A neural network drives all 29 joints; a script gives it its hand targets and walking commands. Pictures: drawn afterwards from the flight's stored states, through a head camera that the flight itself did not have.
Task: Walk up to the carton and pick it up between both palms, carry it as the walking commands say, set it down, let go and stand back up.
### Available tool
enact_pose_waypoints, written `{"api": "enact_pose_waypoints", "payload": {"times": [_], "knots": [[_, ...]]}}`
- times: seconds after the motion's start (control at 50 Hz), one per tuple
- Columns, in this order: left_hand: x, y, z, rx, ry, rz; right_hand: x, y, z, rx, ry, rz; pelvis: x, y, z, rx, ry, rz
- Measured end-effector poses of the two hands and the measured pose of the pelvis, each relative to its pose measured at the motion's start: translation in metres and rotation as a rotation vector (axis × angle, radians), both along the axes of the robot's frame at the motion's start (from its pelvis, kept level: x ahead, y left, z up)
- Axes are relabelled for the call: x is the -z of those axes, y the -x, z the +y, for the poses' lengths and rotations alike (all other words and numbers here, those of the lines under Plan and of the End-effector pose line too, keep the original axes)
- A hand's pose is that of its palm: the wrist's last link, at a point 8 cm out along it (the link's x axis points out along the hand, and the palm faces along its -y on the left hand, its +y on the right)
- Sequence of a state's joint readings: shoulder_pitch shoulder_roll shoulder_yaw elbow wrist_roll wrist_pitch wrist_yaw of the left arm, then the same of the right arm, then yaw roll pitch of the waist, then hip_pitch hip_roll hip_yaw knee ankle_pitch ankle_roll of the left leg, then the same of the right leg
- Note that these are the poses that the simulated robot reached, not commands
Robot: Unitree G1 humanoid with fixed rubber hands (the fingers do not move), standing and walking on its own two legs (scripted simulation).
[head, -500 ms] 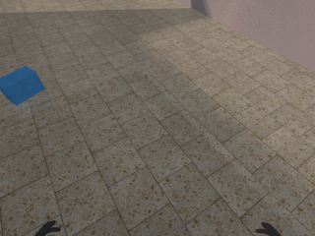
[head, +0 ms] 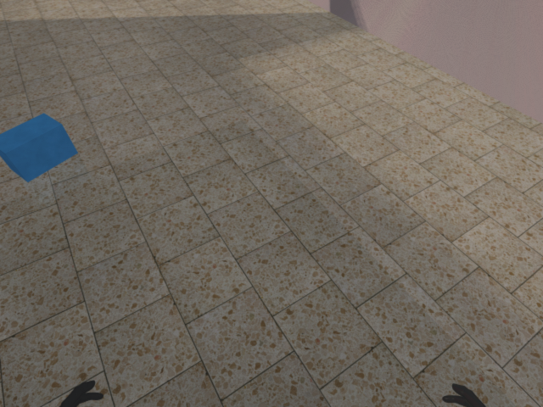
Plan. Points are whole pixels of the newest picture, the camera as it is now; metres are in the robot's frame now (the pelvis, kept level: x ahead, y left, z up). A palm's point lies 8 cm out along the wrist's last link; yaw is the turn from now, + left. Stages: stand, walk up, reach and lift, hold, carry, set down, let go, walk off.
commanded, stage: stand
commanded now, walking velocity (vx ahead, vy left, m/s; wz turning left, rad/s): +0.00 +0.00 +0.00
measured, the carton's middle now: (36, 147) +1.40 +1.27 -0.68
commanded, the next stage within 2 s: walk up in 0.26 s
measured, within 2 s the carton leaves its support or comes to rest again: neither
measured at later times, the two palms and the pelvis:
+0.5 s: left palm out of the picture +0.10 +0.33 -0.10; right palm out of the picture +0.12 -0.31 -0.10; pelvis +0.01 +0.00 +0.00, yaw +3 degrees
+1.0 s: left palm out of the picture +0.12 +0.48 -0.08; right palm (363, 280) +0.34 -0.16 -0.07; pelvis +0.14 +0.12 -0.01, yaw +23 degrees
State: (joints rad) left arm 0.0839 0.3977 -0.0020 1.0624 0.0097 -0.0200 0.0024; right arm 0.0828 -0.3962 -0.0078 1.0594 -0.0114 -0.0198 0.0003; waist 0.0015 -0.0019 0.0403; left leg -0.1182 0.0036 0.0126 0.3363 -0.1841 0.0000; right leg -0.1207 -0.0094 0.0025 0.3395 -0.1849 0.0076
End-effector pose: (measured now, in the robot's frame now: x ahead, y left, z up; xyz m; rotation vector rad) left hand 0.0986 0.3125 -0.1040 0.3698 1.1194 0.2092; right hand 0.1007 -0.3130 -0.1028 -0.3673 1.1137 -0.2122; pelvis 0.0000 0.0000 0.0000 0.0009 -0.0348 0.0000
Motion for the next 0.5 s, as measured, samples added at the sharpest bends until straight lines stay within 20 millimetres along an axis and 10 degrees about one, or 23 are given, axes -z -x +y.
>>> {"api": "enact_pose_waypoints", "payload": {"times": [0.5], "knots": [[-0.007,-0.002,0.017,-0.042,-0.02,-0.073,-0.003,-0.015,0.0,-0.057,-0.018,0.0,0.003,-0.006,0.003,-0.056,0.014,0.017]]}}
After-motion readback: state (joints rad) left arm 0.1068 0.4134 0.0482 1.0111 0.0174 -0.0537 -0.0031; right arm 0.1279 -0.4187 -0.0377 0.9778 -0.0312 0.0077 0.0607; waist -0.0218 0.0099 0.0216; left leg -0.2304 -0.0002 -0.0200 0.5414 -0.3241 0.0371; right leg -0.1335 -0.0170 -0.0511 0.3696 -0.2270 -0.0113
